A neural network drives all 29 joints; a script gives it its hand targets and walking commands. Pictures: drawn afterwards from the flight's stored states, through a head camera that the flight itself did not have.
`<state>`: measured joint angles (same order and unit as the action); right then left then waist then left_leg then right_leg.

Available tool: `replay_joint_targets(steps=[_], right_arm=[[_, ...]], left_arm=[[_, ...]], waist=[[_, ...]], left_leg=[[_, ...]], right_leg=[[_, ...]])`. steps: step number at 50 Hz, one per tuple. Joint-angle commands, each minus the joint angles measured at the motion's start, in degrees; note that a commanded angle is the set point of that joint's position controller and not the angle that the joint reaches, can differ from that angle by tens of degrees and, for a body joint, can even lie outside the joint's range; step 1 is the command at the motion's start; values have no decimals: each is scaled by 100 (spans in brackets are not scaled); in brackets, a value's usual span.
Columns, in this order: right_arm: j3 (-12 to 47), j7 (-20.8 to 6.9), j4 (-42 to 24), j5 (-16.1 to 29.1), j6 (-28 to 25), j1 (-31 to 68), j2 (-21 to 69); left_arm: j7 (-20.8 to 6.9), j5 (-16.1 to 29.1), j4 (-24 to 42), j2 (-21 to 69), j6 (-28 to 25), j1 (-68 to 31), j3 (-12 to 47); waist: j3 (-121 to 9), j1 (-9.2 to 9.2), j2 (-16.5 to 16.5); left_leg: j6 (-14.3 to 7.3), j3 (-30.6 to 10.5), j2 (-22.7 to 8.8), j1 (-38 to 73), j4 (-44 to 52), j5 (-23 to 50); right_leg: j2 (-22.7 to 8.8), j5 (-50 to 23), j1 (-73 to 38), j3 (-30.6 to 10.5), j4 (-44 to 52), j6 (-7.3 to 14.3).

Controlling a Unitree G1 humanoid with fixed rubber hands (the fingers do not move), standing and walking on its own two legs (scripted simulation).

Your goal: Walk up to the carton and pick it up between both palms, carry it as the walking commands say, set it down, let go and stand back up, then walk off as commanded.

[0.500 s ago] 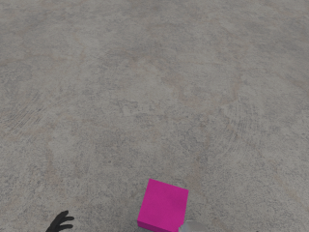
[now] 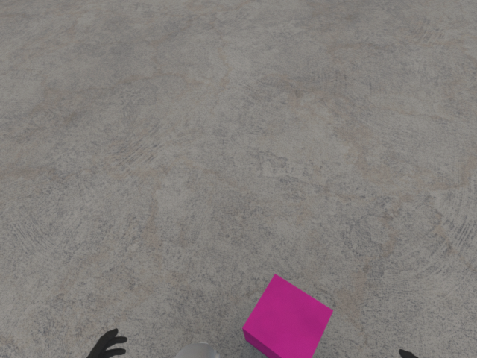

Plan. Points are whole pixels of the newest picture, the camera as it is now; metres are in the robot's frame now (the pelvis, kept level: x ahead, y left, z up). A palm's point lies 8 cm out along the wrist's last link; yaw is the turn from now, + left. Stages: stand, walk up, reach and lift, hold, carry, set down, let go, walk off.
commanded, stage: walk off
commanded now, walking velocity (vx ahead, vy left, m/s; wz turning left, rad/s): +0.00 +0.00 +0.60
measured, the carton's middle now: (285, 326) +0.28 -0.10 -0.65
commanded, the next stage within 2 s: none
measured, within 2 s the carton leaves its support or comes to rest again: rests again in 0.42 s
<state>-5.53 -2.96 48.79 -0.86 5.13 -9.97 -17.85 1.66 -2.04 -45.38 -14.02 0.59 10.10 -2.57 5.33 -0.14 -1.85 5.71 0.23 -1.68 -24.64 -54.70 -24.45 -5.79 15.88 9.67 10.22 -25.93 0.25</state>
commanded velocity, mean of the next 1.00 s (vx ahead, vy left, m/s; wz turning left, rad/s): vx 0.00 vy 0.00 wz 0.60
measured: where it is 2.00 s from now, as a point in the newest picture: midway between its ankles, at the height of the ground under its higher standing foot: outside the picture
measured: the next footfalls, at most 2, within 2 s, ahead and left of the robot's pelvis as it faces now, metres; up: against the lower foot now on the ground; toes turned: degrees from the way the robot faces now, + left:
left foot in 0.16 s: +0.02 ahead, +0.14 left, +0.00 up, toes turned +11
right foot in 0.64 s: +0.08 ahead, -0.08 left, +0.00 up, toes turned +19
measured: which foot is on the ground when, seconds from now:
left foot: up 0.00-0.14, down 0.16-0.64, up 0.66-1.00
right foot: down 0.00-0.16, up 0.18-0.62, down 0.64-1.00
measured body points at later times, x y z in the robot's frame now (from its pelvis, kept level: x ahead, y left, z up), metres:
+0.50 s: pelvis +0.00 +0.04 +0.00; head +0.04 +0.07 +0.45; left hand +0.06 +0.34 -0.13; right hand +0.16 -0.21 -0.11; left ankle -0.02 +0.13 -0.74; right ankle +0.04 -0.12 -0.69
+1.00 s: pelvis -0.01 +0.01 -0.01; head +0.04 +0.03 +0.44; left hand -0.08 +0.30 -0.12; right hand +0.26 -0.13 -0.13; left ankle -0.09 +0.11 -0.72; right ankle +0.04 -0.09 -0.74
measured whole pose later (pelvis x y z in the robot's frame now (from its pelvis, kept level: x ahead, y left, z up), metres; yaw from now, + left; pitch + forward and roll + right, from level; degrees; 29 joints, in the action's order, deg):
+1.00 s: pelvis -0.01 +0.01 -0.01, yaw +35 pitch +0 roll +1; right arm -4.5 -3.3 43.8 -0.4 4.7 -7.5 -16.5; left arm 0.6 -1.8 -42.7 -15.4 0.7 12.4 -3.3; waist 5.5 1.1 0.2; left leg 4.6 3.7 -1.7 -20.0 -43.5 -24.9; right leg -8.6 17.8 12.3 14.0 -30.8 -0.8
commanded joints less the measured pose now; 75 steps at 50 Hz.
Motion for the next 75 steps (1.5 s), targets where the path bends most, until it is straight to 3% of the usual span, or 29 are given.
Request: replay_joint_targets(steps=[1,5,7,8,9,10,12,14,21,25,30,31,32,33,34,35,36,38,45,49,51,52,53,54,55,57,60,70,75], right_arm=[[0,-24,-574,39,-57,495,-210],[-7,-14,-641,56,-64,450,-188],[-99,66,-486,-101,-162,-59,-386],[-206,132,-431,-189,-257,-471,-939],[-404,153,-465,30,-295,-667,-1761],[-344,155,-415,28,-333,-864,-1354],[-132,244,-489,2,-316,-94,-791],[-66,310,-586,18,-304,230,-709],[-116,250,-517,-19,-357,-240,-917],[-157,230,-514,-50,-335,-352,-990],[-137,192,-592,-16,-288,3,-901],[-100,210,-618,45,-306,-2,-780],[-39,227,-645,85,-331,-209,-445],[3,268,-784,70,-308,-347,-173],[-127,262,-700,-141,-256,-180,-708],[-155,198,-637,-113,-224,-241,-668],[-160,136,-532,-70,-194,-428,-604],[-137,19,-453,-27,-161,-550,-484],[24,-31,-827,23,-116,291,-174],[51,-30,-938,64,-116,409,-146],[21,-6,-909,15,-151,234,-163],[-25,41,-810,-75,-205,-42,-260],[-122,112,-702,-188,-288,-447,-678],[-321,154,-793,-5,-345,-655,-1642],[-332,177,-672,37,-371,-1077,-1428],[-108,268,-712,13,-348,-337,-822],[-7,323,-839,25,-338,128,-687],[-126,220,-734,-50,-358,-365,-978],[-106,181,-776,-2,-314,-64,-870]], left_arm=[[-42,-12,139,-1168,-59,412,-340],[-149,45,137,-1302,-28,399,-442],[-190,164,163,-1238,-9,377,-423],[-219,168,292,-995,13,556,-346],[-192,77,732,-569,114,114,-256],[-109,60,688,-840,227,-213,-267],[-125,135,548,-767,215,-61,-247],[-155,20,415,-883,208,181,-304],[-143,66,549,-708,276,-174,-265],[-93,127,676,-621,220,-378,-227],[3,176,590,-549,86,128,-190],[61,123,531,-684,25,370,-227],[112,35,519,-1107,-25,590,-293],[67,54,675,-1755,29,137,-416],[20,23,707,-1361,53,183,-359],[-9,54,748,-980,40,-69,-222],[-10,44,815,-811,38,-378,-167],[47,26,862,-760,1,-478,-150],[-3,5,559,-1034,-55,402,-284],[-115,29,481,-1228,-33,483,-382],[-149,103,472,-1265,0,439,-409],[-168,162,468,-1236,15,421,-396],[-196,184,509,-1060,34,613,-338],[-226,118,1000,-514,80,330,-229],[-133,55,988,-779,210,-152,-228],[-135,140,856,-743,235,-59,-216],[-169,27,643,-883,232,311,-290],[-100,119,855,-590,242,-265,-194],[12,159,737,-532,92,278,-171]], waist=[[-587,318,1426],[-719,220,1560],[-870,-173,880],[-1128,-342,-379],[-1153,-471,-1671],[-1218,-654,-684],[-576,-207,-643],[-595,-50,-812],[-575,-180,-720],[-675,-235,-737],[-893,102,-677],[-968,198,-473],[-1127,176,459],[-869,3,1885],[-661,147,1158],[-468,-48,911],[-368,-216,923],[-367,-196,1253],[-603,291,1363],[-763,295,1551],[-805,123,1420],[-872,-91,1042],[-1121,-283,88],[-1099,-368,-1773],[-1309,-718,-836],[-661,-265,-673],[-731,-13,-735],[-699,-203,-733],[-890,135,-657]], left_leg=[[-41,379,13,-102,754,-122],[-230,690,153,581,1830,55],[-413,448,83,1743,3305,1433],[-667,-1012,-1034,2831,3834,2434],[-1580,-2546,-2443,2777,3580,4758],[-1871,-2115,-2287,2758,3367,4832],[-1514,-1289,-1463,2014,3492,3853],[-1366,-1064,-1065,1766,3532,3752],[-1562,-1690,-998,1796,3617,2724],[-1639,-2102,-1038,1721,3442,2912],[-1250,-2348,-775,1253,2962,3534],[-967,-2215,-569,804,2715,2928],[-658,-1709,-102,22,1817,1502],[-407,-537,780,-866,752,-764],[-360,-603,247,-648,-269,-905],[-347,-658,245,-537,-683,-612],[-293,-555,170,-460,-988,-281],[-124,-318,141,-589,-1123,111],[11,265,-6,-343,372,-170],[-144,631,135,347,1362,-67],[-293,684,179,838,2261,347],[-369,561,165,1463,3081,1184],[-529,-416,-531,2550,3672,1854],[-1373,-2605,-2354,3031,3586,4543],[-1885,-2259,-2387,2843,3320,4967],[-1599,-1434,-1590,2097,3421,4036],[-1402,-1110,-1032,1710,3467,3838],[-1613,-2074,-969,1430,3436,2574],[-1180,-2342,-690,944,2914,3112]], right_leg=[[-1330,-3552,-804,-541,282,700],[-1496,-3402,-649,-418,-142,512],[-1423,-2658,61,-68,-1111,20],[-967,-730,1336,195,-2453,-363],[-126,2231,2494,-76,-3267,-612],[-261,2127,2493,-802,-3934,-588],[-348,1225,2386,-1024,-3764,-543],[-214,670,2121,-927,-3775,-578],[110,735,2137,-972,-2786,-636],[342,863,1681,-997,-2009,-534],[601,229,260,-931,-121,-379],[350,-312,-450,-990,679,-347],[-893,36,-1244,-2017,1243,-139],[-2245,-494,-800,-3152,1362,535],[-2233,-934,-216,-2923,1237,852],[-1805,-1060,129,-2397,1200,797],[-1449,-1142,253,-1863,1130,621],[-1051,-1739,23,-1164,950,519],[-1305,-3268,-711,-558,374,715],[-1449,-3391,-551,-356,27,601],[-1519,-3092,-368,-248,-344,385],[-1468,-2649,28,-60,-843,105],[-1166,-1412,1046,209,-1934,-268],[-164,2234,2715,252,-2972,-667],[-242,2285,2613,-684,-3773,-636],[-316,1392,2540,-950,-3767,-592],[-119,621,2136,-863,-3767,-625],[367,819,1626,-944,-2027,-526],[607,122,129,-890,64,-369]])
